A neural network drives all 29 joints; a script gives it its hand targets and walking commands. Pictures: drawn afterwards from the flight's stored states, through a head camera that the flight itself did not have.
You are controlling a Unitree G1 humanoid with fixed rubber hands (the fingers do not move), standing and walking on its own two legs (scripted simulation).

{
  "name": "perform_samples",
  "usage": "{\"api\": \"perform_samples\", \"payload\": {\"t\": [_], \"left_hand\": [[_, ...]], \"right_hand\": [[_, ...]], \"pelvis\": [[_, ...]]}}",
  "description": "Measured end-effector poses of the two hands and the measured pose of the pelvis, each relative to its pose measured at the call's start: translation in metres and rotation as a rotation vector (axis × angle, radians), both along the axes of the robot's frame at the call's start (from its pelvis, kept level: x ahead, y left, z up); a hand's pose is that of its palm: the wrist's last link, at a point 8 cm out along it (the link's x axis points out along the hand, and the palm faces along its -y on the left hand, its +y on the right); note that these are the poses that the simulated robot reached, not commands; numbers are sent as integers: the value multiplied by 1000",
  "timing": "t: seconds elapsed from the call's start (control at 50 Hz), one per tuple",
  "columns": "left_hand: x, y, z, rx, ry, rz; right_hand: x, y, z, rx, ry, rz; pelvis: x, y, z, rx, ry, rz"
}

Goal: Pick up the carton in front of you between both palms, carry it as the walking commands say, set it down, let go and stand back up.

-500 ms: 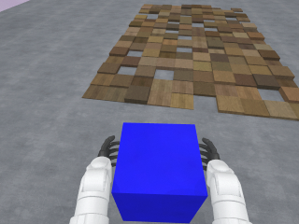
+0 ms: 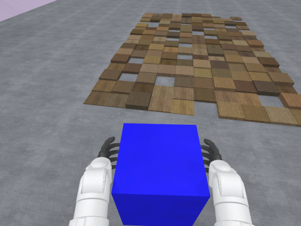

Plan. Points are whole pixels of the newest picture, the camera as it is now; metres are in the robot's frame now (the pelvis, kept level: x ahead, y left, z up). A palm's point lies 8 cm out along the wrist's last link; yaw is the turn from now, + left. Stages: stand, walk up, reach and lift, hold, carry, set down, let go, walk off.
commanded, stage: hold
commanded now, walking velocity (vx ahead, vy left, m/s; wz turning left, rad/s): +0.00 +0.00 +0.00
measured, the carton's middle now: (158, 176) +0.29 +0.00 -0.03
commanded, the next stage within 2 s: carry in 0.36 s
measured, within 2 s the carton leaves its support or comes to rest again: neither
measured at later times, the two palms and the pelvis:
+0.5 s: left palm (104, 154) +0.30 +0.15 +0.06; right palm (213, 156) +0.30 -0.15 +0.06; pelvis +0.01 +0.00 -0.01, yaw +1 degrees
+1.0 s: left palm (101, 112) +0.45 +0.19 +0.08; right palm (192, 109) +0.47 -0.11 +0.08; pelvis +0.23 +0.03 -0.01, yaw +1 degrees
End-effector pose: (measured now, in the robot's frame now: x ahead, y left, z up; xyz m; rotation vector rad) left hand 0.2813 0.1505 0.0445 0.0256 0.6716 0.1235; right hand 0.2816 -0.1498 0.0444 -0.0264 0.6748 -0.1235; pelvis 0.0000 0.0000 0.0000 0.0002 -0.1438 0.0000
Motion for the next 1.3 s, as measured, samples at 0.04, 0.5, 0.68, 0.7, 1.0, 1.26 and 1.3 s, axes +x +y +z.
{"api": "perform_samples", "payload": {"t": [0.04,0.5,0.68,0.7,1.0,1.26,1.3], "left_hand": [[-1,0,-1,-3,1,2],[20,2,12,-14,-50,18],[67,19,42,-45,-129,51],[74,17,44,-51,-125,52],[170,40,32,-107,-41,146],[333,44,40,-110,-13,31],[356,41,43,-115,-27,24]], "right_hand": [[-1,0,-1,2,1,-2],[22,2,13,15,-50,-7],[72,20,42,45,-129,-15],[77,18,43,50,-125,-21],[189,40,38,77,-38,-26],[309,43,40,93,-15,-171],[334,41,45,91,-30,-166]], "pelvis": [[-2,0,-1,0,-1,0],[14,0,-6,-7,124,22],[70,14,-11,-4,210,-16],[78,13,-10,-11,217,-20],[231,27,-11,12,234,26],[378,57,1,-9,232,-27],[403,55,3,-16,232,-23]]}}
